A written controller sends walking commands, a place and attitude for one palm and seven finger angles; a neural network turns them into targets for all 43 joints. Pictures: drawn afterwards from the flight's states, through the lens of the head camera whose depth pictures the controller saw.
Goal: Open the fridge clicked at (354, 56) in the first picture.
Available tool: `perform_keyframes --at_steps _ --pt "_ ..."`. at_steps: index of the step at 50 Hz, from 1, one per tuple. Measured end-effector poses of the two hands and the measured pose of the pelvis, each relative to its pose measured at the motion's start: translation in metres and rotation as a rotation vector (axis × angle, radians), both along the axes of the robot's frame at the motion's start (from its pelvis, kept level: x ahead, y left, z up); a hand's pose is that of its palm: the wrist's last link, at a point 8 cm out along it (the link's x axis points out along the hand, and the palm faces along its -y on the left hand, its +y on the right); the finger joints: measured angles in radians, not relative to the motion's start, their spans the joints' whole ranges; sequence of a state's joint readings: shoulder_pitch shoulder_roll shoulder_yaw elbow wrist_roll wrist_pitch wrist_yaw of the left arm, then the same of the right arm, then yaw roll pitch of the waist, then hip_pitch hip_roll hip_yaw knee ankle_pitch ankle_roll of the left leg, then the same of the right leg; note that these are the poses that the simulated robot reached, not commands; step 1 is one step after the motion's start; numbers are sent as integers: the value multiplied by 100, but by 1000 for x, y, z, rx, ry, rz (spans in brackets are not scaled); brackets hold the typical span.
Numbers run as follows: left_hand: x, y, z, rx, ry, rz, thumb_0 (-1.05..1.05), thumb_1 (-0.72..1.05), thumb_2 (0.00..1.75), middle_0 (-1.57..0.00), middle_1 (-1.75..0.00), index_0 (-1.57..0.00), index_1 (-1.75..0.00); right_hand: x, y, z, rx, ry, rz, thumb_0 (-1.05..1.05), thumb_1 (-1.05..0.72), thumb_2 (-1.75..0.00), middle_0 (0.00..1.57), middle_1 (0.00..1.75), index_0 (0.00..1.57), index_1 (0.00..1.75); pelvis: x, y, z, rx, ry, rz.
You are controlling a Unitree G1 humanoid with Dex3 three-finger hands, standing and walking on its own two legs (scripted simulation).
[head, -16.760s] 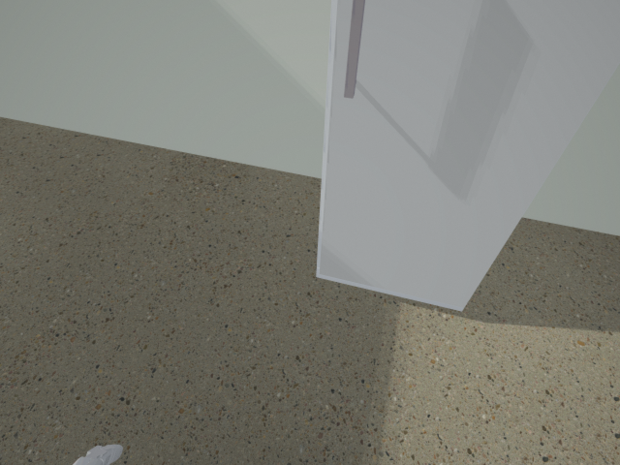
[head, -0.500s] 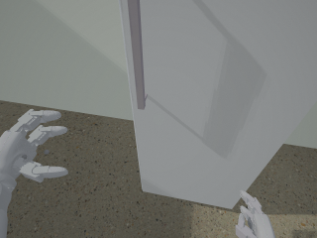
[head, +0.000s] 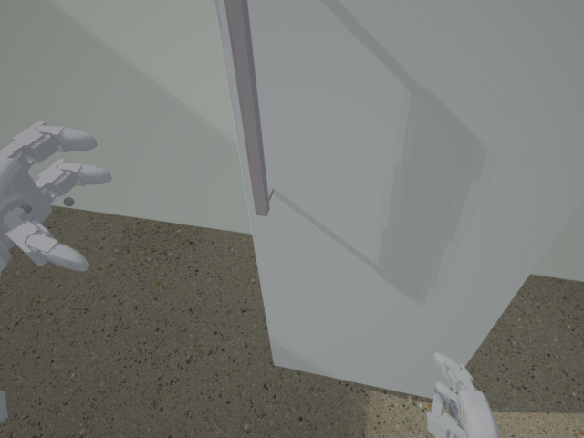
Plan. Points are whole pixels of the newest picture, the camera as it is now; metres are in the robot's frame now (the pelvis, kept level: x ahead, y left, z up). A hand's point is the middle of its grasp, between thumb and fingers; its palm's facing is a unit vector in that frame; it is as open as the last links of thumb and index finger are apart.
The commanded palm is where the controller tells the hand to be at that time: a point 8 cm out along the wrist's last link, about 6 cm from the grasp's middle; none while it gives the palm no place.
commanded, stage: raise the hand to about handle height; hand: left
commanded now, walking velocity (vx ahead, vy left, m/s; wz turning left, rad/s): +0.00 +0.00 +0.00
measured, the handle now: (253, 96) +0.48 +0.11 +0.27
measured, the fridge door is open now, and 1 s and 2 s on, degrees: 0 0 0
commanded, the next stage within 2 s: move the hooked fingers beside the handle in 0.50 s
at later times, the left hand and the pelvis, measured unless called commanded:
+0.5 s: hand (85, 200) +0.29 +0.27 +0.23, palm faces +0.02 -0.99 -0.14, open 14.0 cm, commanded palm +0.24 +0.31 +0.25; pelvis +0.00 -0.01 +0.00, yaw +0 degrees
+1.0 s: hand (124, 178) +0.33 +0.24 +0.23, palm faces -0.03 -0.99 -0.10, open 14.0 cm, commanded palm +0.29 +0.29 +0.24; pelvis +0.00 +0.00 +0.00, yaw -1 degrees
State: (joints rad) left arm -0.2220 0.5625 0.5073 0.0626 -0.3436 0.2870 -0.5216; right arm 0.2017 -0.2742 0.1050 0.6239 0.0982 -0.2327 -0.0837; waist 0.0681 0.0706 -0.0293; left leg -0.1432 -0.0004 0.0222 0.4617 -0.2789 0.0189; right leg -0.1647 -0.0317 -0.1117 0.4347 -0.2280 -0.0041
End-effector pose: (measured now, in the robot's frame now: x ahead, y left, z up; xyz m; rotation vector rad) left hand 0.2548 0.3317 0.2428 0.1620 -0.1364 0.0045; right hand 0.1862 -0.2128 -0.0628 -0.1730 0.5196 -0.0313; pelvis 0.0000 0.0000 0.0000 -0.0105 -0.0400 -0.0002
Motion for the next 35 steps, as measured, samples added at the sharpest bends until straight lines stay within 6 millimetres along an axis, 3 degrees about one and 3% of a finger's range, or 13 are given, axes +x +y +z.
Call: perform_keyframes --at_steps 4,15,35 --pt "8 1 9 -16 14 0 -1 -50 30 -30 -120 -31 -120 1 -7 0 3 5 -8 2 -90 -90 20 30 20 30 0 -3 0 2 4 0" --pt "9 -14 -9 -36 41 -14 -1 -50 30 -30 -120 -31 -120 1 -24 4 -12 -3 -44 2 -90 -90 20 30 20 30 1 -8 -1 4 4 -12" --pt "12 -10 -6 -38 52 8 -1 -50 30 -30 -120 -31 -120 1 -14 -1 6 6 -32 1 -90 -90 20 30 20 30 1 -7 -1 2 0 -5"
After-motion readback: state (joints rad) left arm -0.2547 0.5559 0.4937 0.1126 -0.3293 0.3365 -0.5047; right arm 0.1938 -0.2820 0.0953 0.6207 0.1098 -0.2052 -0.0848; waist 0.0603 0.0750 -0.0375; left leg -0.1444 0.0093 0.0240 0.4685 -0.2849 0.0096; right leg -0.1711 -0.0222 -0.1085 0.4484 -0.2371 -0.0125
